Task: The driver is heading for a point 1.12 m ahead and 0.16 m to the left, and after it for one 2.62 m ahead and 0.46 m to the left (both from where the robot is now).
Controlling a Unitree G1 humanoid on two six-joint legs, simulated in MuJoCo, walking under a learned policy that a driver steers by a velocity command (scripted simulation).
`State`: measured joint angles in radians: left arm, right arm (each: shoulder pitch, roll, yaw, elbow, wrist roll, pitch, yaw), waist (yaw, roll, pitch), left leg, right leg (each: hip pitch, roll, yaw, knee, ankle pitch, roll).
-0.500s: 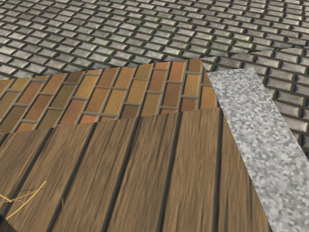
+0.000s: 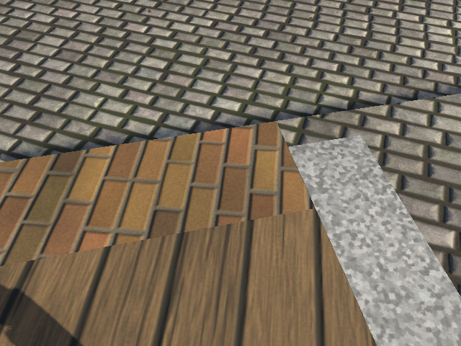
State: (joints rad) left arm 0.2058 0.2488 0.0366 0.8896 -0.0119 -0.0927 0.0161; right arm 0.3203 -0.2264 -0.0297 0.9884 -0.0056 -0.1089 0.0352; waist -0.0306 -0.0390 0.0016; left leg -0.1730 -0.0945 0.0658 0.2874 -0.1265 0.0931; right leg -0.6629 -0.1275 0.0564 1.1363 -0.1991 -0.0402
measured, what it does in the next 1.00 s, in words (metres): walks ahead: right foot, then left foot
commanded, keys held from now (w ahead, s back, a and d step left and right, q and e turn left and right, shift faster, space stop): w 1.00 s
